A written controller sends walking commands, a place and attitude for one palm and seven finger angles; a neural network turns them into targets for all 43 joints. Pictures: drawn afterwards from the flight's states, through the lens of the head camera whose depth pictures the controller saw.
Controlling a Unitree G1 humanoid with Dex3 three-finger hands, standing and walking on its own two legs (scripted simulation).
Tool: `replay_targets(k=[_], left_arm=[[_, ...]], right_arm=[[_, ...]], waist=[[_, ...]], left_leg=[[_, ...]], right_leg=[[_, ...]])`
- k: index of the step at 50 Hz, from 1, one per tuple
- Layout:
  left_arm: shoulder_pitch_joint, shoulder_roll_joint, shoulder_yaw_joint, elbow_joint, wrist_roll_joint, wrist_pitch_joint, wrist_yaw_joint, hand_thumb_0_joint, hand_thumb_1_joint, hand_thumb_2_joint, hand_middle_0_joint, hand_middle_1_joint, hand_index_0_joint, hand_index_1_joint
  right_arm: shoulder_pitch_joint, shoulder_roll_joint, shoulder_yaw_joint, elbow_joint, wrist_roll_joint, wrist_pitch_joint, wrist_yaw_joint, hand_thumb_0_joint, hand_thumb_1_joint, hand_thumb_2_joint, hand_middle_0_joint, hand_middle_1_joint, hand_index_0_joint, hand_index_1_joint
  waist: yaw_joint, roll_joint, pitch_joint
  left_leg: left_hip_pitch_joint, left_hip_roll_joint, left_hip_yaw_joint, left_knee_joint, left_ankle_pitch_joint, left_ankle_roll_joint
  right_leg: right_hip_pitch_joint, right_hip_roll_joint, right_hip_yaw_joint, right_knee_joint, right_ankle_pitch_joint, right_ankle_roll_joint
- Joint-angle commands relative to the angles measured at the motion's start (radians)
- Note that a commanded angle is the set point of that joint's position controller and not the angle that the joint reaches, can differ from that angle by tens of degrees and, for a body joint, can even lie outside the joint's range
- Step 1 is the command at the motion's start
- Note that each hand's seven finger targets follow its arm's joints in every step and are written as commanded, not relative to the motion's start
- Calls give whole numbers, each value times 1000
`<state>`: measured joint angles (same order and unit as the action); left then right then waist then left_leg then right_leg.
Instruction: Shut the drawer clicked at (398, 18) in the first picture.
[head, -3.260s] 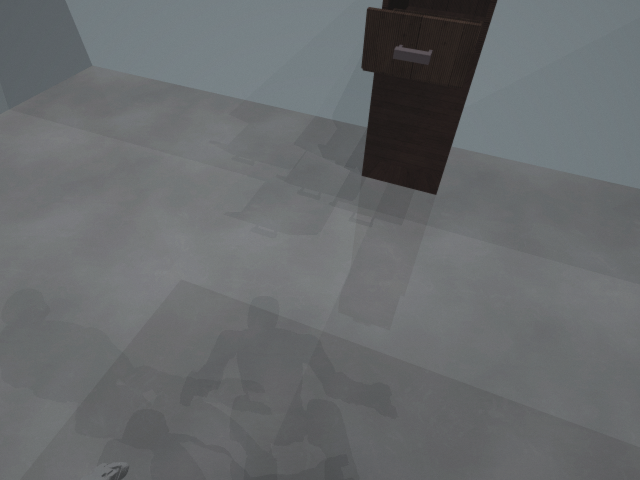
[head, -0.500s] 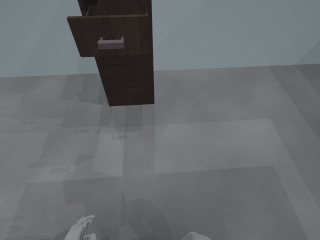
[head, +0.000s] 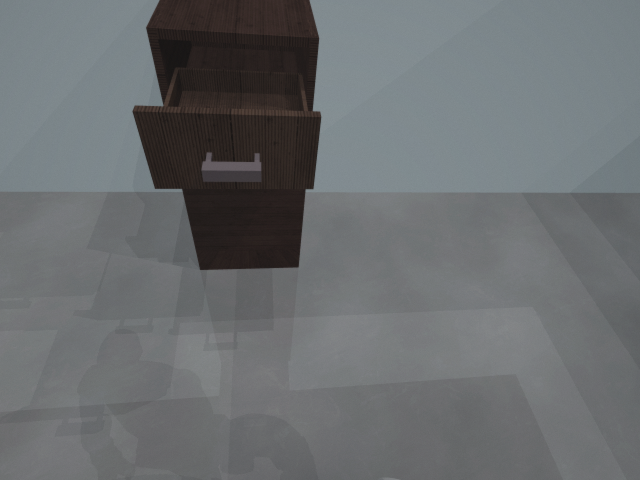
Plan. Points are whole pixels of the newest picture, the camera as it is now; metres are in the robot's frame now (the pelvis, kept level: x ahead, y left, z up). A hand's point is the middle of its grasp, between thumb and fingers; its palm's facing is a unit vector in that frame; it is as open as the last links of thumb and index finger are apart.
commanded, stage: turn to face it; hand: left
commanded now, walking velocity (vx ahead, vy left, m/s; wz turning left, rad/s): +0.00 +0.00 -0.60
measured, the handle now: (232, 164) +0.65 +0.22 +0.00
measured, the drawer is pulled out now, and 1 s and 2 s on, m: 0.30 0.30 0.30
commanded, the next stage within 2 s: take the last steps up to it in 0.46 s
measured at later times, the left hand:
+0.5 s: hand (227, 435) +0.21 +0.14 -0.17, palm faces +0.06 -0.98 -0.17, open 7.2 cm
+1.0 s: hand out of the picture +0.14 +0.15 -0.17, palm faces +0.17 -0.96 -0.22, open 7.4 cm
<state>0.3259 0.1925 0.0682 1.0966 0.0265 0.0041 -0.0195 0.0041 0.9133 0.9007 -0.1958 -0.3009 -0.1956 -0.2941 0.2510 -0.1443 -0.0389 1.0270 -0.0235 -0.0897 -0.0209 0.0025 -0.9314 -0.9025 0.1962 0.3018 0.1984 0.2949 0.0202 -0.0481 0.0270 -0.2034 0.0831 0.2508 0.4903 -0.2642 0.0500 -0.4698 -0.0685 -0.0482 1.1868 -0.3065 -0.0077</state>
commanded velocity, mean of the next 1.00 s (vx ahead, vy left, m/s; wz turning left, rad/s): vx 0.14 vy -0.02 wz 0.16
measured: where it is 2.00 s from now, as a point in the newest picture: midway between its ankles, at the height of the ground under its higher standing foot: (308, 441)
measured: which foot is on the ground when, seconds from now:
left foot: down 0.00-0.32, up 0.34-0.56, down 0.58-0.94, up 0.96-1.00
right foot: up 0.00-0.26, down 0.28-0.60, up 0.62-0.92, down 0.94-1.00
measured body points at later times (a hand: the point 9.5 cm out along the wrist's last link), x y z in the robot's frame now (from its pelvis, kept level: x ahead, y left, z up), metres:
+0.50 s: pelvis +0.11 -0.02 -0.01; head +0.12 -0.02 +0.44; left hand +0.21 +0.20 -0.16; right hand +0.08 -0.22 -0.17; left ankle +0.07 +0.10 -0.71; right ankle +0.17 -0.13 -0.74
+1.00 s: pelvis +0.17 -0.03 -0.01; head +0.18 -0.05 +0.44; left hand +0.14 +0.20 -0.15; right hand +0.17 -0.26 -0.18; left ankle +0.11 +0.10 -0.72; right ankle +0.19 -0.12 -0.74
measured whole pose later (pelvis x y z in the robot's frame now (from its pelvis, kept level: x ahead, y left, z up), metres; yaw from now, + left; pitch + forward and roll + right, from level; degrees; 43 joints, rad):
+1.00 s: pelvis +0.17 -0.03 -0.01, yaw +7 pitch -2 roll +0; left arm 0.31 0.15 0.04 1.08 0.02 -0.03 0.00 0.00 0.91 0.90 -0.20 -0.30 -0.20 -0.29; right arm 0.33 -0.17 -0.05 1.12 -0.02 0.00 0.00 0.01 -0.91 -0.90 0.20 0.30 0.20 0.29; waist 0.00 0.05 0.04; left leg -0.26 0.06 0.06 0.76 -0.46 0.00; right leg -0.25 -0.04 -0.15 0.56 -0.28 -0.04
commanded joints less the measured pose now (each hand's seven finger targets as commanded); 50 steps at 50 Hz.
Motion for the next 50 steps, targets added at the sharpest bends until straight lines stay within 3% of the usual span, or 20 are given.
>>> replay_targets(k=[1, 9, 12, 13, 14, 15, 16, 18, 21, 26, 28, 30, 31, 37, 41, 44, 46, 47, 48, 50], left_arm=[[4, 3, 16, -74, 4, 4, -2, 0, 900, 900, -200, -300, -200, -300], [-126, -35, -21, -97, 1, -11, 23, 0, 900, 900, -200, -300, -200, -300], [-70, -3, -23, -75, 0, -25, 34, 0, 900, 900, -200, -300, -200, -300], [-5, 29, -19, -49, 1, -37, 38, 0, 900, 900, -200, -300, -200, -300], [61, 87, -10, -21, 2, -49, 50, 0, 900, 900, -200, -300, -200, -300], [99, 141, -5, -5, -4, -54, 53, 0, 900, 900, -200, -300, -200, -300], [94, 167, 0, -9, -12, -59, 53, 0, 900, 900, -200, -300, -200, -300], [-41, 111, -8, -41, -8, -45, 66, 0, 900, 900, -200, -300, -200, -300], [-154, 95, -6, -84, -2, -25, 70, 0, 900, 900, -200, -300, -200, -300], [-166, 97, 6, -103, -9, 0, 67, 0, 900, 900, -200, -300, -200, -300], [-164, 55, -3, -118, -19, 14, 60, 0, 900, 900, -200, -300, -200, -300], [-177, 9, -9, -145, -18, 19, 45, 0, 900, 900, -200, -300, -200, -300], [-184, 4, -4, -139, -3, 19, 41, 0, 900, 900, -200, -300, -200, -300], [-143, 8, -16, -117, -1, -21, 12, 0, 900, 900, -200, -300, -200, -300], [-136, 11, -19, -111, -4, -24, 7, 0, 900, 900, -200, -300, -200, -300], [-22, 5, -17, -64, -3, -33, 5, 0, 900, 900, -200, -300, -200, -300], [106, 71, -2, -16, 3, -48, 16, 0, 900, 900, -200, -300, -200, -300], [186, 157, 16, 1, 6, -50, 26, 0, 900, 900, -200, -300, -200, -300], [240, 180, 20, 8, -6, -50, 33, 0, 900, 900, -200, -300, -200, -300], [167, 112, 8, 7, -5, -58, 40, 0, 900, 900, -200, -300, -200, -300]], right_arm=[[116, -115, -17, 4, 6, -3, -15, 0, -900, -900, 200, 300, 200, 300], [199, -92, -12, 81, -2, 28, -13, 0, -900, -900, 200, 300, 200, 300], [185, -88, -11, 101, 5, 41, -14, 0, -900, -900, 200, 300, 200, 300], [187, -79, -8, 107, 11, 39, -12, 0, -900, -900, 200, 300, 200, 300], [206, -43, -3, 105, 18, 37, -8, 0, -900, -900, 200, 300, 200, 300], [236, -15, -2, 98, 23, 45, -6, 0, -900, -900, 200, 300, 200, 300], [224, -11, 1, 87, 30, 67, -10, 0, -900, -900, 200, 300, 200, 300], [177, -11, -2, 84, 26, 90, -12, 0, -900, -900, 200, 300, 200, 300], [188, 18, 1, 92, 18, 110, -4, 0, -900, -900, 200, 300, 200, 300], [199, 5, 1, 70, 6, 111, 6, 0, -900, -900, 200, 300, 200, 300], [211, -45, -6, 67, 2, 100, 8, 0, -900, -900, 200, 300, 200, 300], [140, -144, -20, 22, -15, 90, -3, 0, -900, -900, 200, 300, 200, 300], [108, -137, -22, 14, -16, 81, -8, 0, -900, -900, 200, 300, 200, 300], [143, -139, -28, 21, -8, 50, -12, 0, -900, -900, 200, 300, 200, 300], [144, -169, -37, 30, -9, 54, -6, 0, -900, -900, 200, 300, 200, 300], [88, -168, -37, 29, -4, 60, -2, 0, -900, -900, 200, 300, 200, 300], [71, -114, -26, 22, 10, 56, 3, 0, -900, -900, 200, 300, 200, 300], [35, -58, -13, -12, 14, 55, 13, 0, -900, -900, 200, 300, 200, 300], [-37, -101, -18, -42, 6, 61, 17, 0, -900, -900, 200, 300, 200, 300], [-72, -109, -32, -31, 1, 64, 26, 0, -900, -900, 200, 300, 200, 300]], waist=[[-8, 158, 25], [-53, 211, 34], [-10, 164, -9], [21, 113, -44], [34, 11, -116], [21, -74, -153], [28, -182, -207], [1, -145, -105], [-42, -68, -27], [-49, -85, 2], [-56, 112, 32], [-48, 322, 102], [-50, 329, 140], [-65, 168, 40], [-75, 192, 31], [-20, 172, 26], [37, -10, 9], [71, -237, 29], [101, -238, 41], [48, -141, 127]], left_leg=[[108, 259, -88, -238, 516, 34], [162, 214, -61, -142, 755, 69], [138, 195, -102, -31, 673, 38], [98, 161, -97, 46, 588, 3], [-54, 105, -77, 166, 341, -38], [-161, 9, -75, 296, -152, -69], [-158, -9, -144, 449, -386, -80], [-168, 22, -227, 524, -356, -75], [-109, 23, -200, 441, -262, -79], [-23, -5, -136, 135, -74, -84], [7, 58, -260, -90, -20, -57], [-186, 240, -561, -340, -291, 54], [-189, 242, -577, -382, -336, 82], [167, 208, -427, -280, 38, 123], [133, 207, -395, -261, 38, 121], [27, 167, -342, -185, -28, 79], [-193, 60, -243, 39, -158, 9], [-389, -58, -117, 271, -271, -34], [-440, -36, -183, 452, -330, -26], [-474, 20, -240, 601, -167, -21]], right_leg=[[-153, -37, 9, 7, 72, 34], [11, 11, -79, -465, 93, 15], [205, 19, -90, -675, 195, 9], [330, -4, -80, -751, 354, 11], [524, -143, 53, -704, 713, -28], [616, -308, 153, -699, 1052, -118], [576, -372, 210, -753, 1065, -205], [390, -345, 174, -824, 745, -213], [192, -279, 51, -893, 347, -153], [133, -213, -25, -849, 21, -85], [55, -128, -74, -706, -95, -13], [93, 4, -107, -525, -127, 46], [65, 4, -69, -404, -146, 32], [-97, -10, -22, -326, -125, 25], [7, -3, -47, -465, -131, 26], [202, 33, -90, -652, 2, 23], [468, -69, 57, -831, -36, -10], [551, -266, 335, -973, -162, -97], [480, -349, 492, -1067, -310, -169], [356, -320, 427, -1092, -326, -172]])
